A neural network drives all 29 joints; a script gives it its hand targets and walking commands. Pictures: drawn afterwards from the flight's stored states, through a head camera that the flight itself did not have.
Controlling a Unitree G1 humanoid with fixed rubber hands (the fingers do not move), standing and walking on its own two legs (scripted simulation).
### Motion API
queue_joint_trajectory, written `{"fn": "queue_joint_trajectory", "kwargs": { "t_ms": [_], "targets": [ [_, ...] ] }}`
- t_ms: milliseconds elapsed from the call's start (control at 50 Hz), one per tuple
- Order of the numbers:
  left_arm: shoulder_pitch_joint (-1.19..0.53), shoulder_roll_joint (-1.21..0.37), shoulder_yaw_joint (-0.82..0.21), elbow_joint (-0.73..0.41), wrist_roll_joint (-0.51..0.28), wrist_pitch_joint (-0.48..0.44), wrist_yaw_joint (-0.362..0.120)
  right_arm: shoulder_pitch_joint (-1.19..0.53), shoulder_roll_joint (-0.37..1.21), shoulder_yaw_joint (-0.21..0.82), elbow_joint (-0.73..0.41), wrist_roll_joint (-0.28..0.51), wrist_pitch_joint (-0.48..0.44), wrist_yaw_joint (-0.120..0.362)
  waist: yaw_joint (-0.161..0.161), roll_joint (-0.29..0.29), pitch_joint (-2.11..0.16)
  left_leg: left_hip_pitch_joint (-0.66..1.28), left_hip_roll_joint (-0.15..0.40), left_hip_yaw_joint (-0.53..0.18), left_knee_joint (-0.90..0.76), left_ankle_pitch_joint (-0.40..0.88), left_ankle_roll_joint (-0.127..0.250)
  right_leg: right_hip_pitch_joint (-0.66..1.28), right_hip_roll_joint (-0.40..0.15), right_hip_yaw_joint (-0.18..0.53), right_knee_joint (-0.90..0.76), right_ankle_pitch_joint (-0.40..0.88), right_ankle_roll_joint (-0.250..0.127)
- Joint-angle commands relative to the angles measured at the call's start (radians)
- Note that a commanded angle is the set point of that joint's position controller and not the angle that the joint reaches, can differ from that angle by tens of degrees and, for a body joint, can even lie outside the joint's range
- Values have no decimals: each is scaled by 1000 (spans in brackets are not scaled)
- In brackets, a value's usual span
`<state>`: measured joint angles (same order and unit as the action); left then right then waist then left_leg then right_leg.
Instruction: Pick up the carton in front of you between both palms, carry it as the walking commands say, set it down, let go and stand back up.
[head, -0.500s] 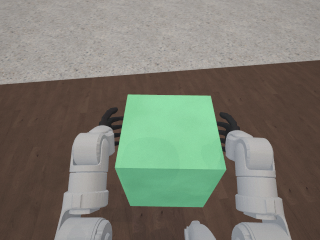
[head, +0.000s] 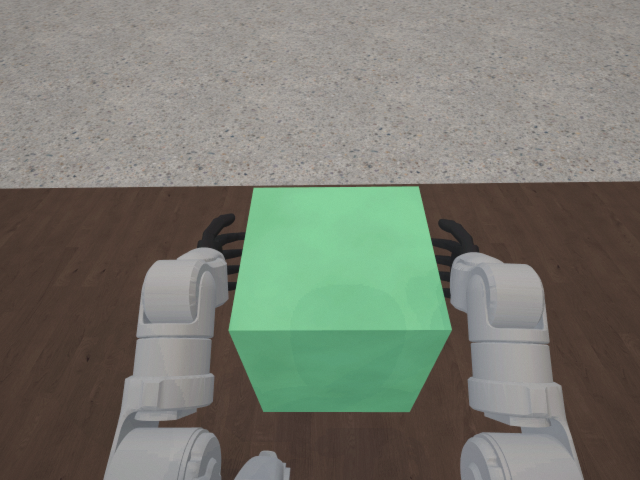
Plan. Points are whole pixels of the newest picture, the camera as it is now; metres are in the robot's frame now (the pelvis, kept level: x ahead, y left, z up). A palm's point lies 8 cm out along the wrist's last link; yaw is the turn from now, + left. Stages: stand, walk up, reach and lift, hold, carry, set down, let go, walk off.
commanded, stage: carry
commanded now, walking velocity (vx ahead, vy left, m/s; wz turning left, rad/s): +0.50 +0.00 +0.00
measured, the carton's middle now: (336, 306) +0.35 +0.02 +0.01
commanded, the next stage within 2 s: none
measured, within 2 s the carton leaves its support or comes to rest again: neither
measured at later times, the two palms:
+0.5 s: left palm (260, 153) +0.66 +0.17 +0.02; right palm (426, 170) +0.62 -0.12 +0.02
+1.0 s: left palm (286, 83) +0.93 +0.16 +0.01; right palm (416, 84) +0.95 -0.13 +0.00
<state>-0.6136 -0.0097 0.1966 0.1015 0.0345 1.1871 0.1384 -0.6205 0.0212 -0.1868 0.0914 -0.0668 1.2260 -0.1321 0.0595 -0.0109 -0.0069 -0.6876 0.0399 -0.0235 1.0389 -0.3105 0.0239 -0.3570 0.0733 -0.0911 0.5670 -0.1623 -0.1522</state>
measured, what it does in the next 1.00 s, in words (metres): goes down: left foot 0.05 m lower, then right foot 0.04 m lower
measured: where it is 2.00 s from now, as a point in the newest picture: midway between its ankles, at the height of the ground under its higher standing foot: (338, 259)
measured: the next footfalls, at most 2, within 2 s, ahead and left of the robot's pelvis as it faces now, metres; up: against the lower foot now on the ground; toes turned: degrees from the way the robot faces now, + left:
left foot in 0.26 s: +0.33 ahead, +0.08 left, -0.05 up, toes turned +1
right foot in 0.80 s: +0.64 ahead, -0.04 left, -0.09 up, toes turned -2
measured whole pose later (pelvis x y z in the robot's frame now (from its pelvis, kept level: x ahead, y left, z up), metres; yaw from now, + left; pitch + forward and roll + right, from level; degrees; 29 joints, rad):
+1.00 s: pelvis +0.59 +0.00 -0.10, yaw +0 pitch +5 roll +1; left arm -0.62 0.00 0.20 0.14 0.05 1.21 0.14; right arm -0.65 0.01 -0.17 0.17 -0.06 1.24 -0.14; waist 0.04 -0.01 -0.04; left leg -0.63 0.02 -0.01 1.15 -0.41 0.03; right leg -0.41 0.07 -0.09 0.60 -0.13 -0.15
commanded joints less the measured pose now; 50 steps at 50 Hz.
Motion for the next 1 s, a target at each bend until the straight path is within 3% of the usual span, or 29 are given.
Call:
{"fn": "queue_joint_trajectory", "kwargs": {
  "t_ms": [0,100,160,180,220,240,260,280,300,320,340,360,400,460,520,580,660,700,720,740,760,780,800,820,840,860,900,940,980],
  "targets": [
    [-815,-1148,-683,-211,-509,-28,-269,-752,1076,632,-207,392,-81,171,13,-87,-522,-113,-8,35,-68,139,-3,501,-264,292,-72,703,-28],
    [-712,-1096,-684,-182,-483,-18,-271,-693,1014,645,-207,358,-67,162,61,-86,-491,-78,-71,104,-365,345,13,576,-177,214,5,735,-18],
    [-664,-1082,-678,-101,-460,-22,-281,-646,988,630,-138,331,-57,181,75,-96,-442,63,-102,135,-571,495,47,528,-154,178,79,633,-12],
    [-652,-1082,-674,-68,-455,-25,-285,-634,981,620,-110,324,-56,189,58,-102,-436,160,-100,138,-622,533,63,483,-150,161,133,606,0],
    [-667,-1097,-671,-10,-455,-34,-294,-607,964,590,-54,310,-59,203,-35,-70,-468,477,-68,146,-706,626,79,317,-128,84,348,533,51],
    [-675,-1101,-668,14,-453,-38,-298,-598,944,566,-35,305,-61,212,-69,16,-492,698,66,22,-583,851,78,96,-96,68,521,188,72],
    [-686,-1121,-665,46,-454,-35,-300,-603,934,537,-2,300,-61,217,-55,176,-561,959,287,-226,-373,1268,140,-167,-33,54,662,-424,106],
    [-693,-1127,-626,61,-451,-29,-296,-602,912,523,23,293,-66,219,-123,325,-672,1126,419,-532,-443,882,344,-397,24,106,917,-528,139],
    [-708,-1133,-634,45,-441,-34,-291,-584,969,535,34,314,-73,226,-126,214,-652,1039,349,-552,-520,454,328,-444,-29,137,906,-461,106],
    [-754,-1153,-638,11,-444,-43,-285,-653,1019,559,-19,350,-82,234,-123,128,-565,921,278,-483,-565,302,280,-465,-51,126,848,-396,101],
    [-773,-1165,-632,-25,-444,-52,-276,-737,1067,595,-78,396,-88,241,-105,53,-511,816,247,-428,-592,309,244,-444,-77,122,783,-338,108],
    [-779,-1176,-631,-55,-439,-56,-265,-801,1111,629,-124,442,-92,244,-91,38,-497,741,239,-394,-606,335,229,-407,-94,125,729,-302,115],
    [-764,-1184,-640,-103,-428,-63,-243,-860,1156,669,-191,501,-102,246,-74,62,-497,658,213,-330,-622,350,200,-343,-110,117,647,-261,121],
    [-714,-1176,-654,-149,-408,-74,-213,-828,1162,688,-230,526,-107,245,-93,105,-526,732,190,-252,-581,604,181,-405,-117,95,554,-156,131],
    [-671,-1142,-674,-184,-383,-82,-195,-768,1142,702,-241,526,-110,249,-119,106,-538,836,165,-192,-532,824,162,-473,-113,77,462,-47,128],
    [-658,-1100,-694,-223,-369,-81,-188,-739,1107,715,-262,520,-110,252,-144,115,-520,890,114,-136,-498,896,140,-472,-84,46,306,80,115],
    [-641,-1029,-693,-229,-346,-57,-188,-692,1050,715,-246,506,-93,251,-186,113,-474,910,62,-83,-442,882,128,-373,-22,-17,17,263,100],
    [-613,-988,-669,-186,-323,-39,-195,-672,1026,709,-200,496,-82,254,-171,114,-451,844,53,-55,-377,815,112,-225,-10,-19,-109,358,73],
    [-594,-964,-650,-158,-312,-30,-199,-669,1019,703,-170,493,-77,257,-143,117,-453,795,49,-33,-307,829,98,-111,-3,-28,-152,385,55],
    [-590,-952,-630,-131,-304,-22,-205,-671,1017,696,-136,494,-71,262,-95,107,-473,728,37,13,-195,808,74,43,-13,-35,-214,444,42],
    [-577,-934,-610,-109,-296,-15,-212,-683,1013,689,-106,493,-67,265,-34,79,-496,576,19,43,-53,649,52,248,-73,5,-199,512,38],
    [-573,-920,-585,-75,-292,-8,-220,-707,1008,674,-77,490,-61,267,-35,-51,-531,332,-20,67,112,116,35,474,-254,183,-11,900,39],
    [-596,-881,-556,-34,-280,-2,-222,-721,1031,661,-34,493,-46,265,-18,-250,-614,41,-133,33,308,-351,-15,752,-459,511,61,1077,-109],
    [-594,-881,-534,-3,-291,2,-225,-731,1033,639,-21,489,-38,258,11,-249,-687,-102,-114,-13,465,-370,-10,830,-513,664,23,664,-233],
    [-616,-949,-554,-7,-323,-2,-234,-754,1027,625,-38,475,-38,252,23,-170,-645,-157,-74,-30,445,-312,17,705,-446,690,-71,218,-228],
    [-684,-1007,-578,-36,-356,-3,-247,-794,1056,616,-48,468,-42,247,5,-67,-550,-147,-44,-27,368,-237,24,554,-380,624,-123,82,-166],
    [-826,-1103,-625,-101,-437,-7,-266,-814,1085,593,-78,446,-52,229,-32,-2,-466,-40,-10,-21,206,-139,15,332,-328,488,-162,144,-105],
    [-879,-1157,-650,-140,-489,-14,-274,-818,1110,588,-112,437,-59,211,-39,-40,-469,16,-9,4,118,-101,2,279,-301,416,-170,217,-73],
    [-880,-1170,-651,-161,-508,-19,-274,-805,1117,594,-133,424,-64,194,-23,-79,-491,-30,-1,15,49,-18,-8,347,-294,370,-144,407,-53]
  ]
}}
